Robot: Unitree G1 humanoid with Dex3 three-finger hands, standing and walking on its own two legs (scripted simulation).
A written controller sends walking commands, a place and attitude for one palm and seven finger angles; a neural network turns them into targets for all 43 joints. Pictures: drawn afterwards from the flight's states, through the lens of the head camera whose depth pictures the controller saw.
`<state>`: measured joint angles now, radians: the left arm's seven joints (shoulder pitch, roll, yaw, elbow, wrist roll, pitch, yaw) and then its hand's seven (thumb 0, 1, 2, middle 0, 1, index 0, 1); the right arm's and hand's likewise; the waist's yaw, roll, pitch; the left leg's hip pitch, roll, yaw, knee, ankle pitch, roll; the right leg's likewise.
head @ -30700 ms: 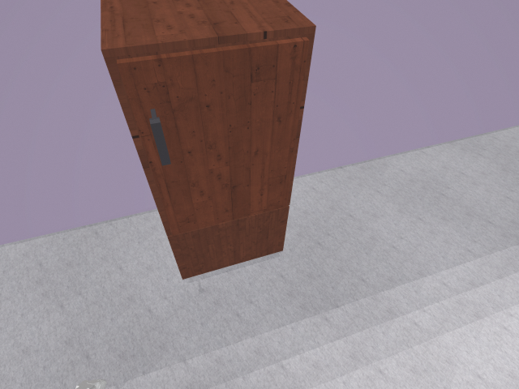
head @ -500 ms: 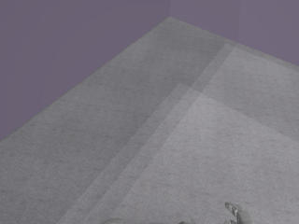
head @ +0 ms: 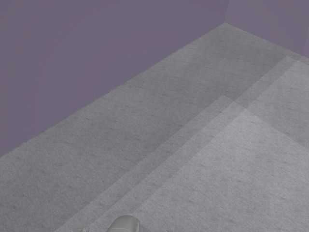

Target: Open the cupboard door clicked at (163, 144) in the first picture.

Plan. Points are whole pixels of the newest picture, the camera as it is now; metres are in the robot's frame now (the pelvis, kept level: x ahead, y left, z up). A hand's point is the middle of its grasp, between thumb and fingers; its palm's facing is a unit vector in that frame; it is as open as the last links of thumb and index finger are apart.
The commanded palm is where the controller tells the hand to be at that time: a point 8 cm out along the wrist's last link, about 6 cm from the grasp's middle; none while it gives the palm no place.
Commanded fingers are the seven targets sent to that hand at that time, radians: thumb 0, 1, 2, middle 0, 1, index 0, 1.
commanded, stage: turn to face it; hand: left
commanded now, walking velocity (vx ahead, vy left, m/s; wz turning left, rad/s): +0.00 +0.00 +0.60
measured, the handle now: out of the picture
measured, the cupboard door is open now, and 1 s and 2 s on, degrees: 43 43 43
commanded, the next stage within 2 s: none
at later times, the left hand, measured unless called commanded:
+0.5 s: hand out of the picture +0.03 +0.25 -0.16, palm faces +0.31 -0.91 -0.27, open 7.3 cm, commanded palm none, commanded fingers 0.00 0.90 0.90 -0.20 -0.30 -0.20 -0.30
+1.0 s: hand out of the picture -0.05 +0.16 -0.17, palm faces +0.60 -0.76 -0.25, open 7.3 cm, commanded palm none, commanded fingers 0.00 0.90 0.90 -0.20 -0.30 -0.20 -0.30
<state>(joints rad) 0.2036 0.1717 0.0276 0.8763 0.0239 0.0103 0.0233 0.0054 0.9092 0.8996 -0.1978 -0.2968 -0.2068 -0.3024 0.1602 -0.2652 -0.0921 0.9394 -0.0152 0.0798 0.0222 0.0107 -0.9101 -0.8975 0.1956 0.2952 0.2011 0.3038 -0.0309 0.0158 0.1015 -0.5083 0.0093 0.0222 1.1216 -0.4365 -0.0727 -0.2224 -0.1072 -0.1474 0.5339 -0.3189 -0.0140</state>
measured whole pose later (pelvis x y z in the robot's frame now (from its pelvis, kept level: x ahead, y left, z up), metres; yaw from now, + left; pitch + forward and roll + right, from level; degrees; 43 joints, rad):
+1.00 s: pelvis +0.03 -0.03 -0.01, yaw +37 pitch +0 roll +2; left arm 0.25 0.20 0.05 0.90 0.03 0.01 0.02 0.00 0.92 0.90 -0.20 -0.30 -0.21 -0.30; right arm 0.10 -0.25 -0.08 0.93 -0.01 0.07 0.03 0.01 -0.91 -0.90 0.19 0.29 0.20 0.30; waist 0.01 -0.03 0.13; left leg -0.38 0.02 0.09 0.75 -0.41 -0.05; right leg -0.17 -0.15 -0.26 0.58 -0.39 0.01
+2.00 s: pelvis +0.04 -0.02 -0.01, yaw +72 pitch +0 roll +0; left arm 0.24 0.26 0.07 0.95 0.02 0.07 0.02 0.01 0.91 0.90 -0.20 -0.30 -0.20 -0.30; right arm 0.08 -0.22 -0.05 0.89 -0.02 0.02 0.01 0.01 -0.91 -0.90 0.20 0.30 0.20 0.30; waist 0.03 -0.06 0.10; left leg -0.32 -0.02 0.07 0.62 -0.30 0.06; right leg -0.42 -0.12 -0.08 1.11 -0.52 0.07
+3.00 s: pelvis +0.00 +0.03 -0.01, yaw +89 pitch +0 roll +1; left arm 0.42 0.20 0.06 1.14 0.03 0.03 0.00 0.01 0.91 0.90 -0.20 -0.30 -0.20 -0.30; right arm 0.09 -0.19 -0.05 0.94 -0.03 -0.04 0.02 0.01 -0.91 -0.90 0.19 0.29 0.20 0.30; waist 0.07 -0.07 0.06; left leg -0.30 0.01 0.13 0.60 -0.29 0.04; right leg -0.27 -0.17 -0.09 0.94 -0.52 0.03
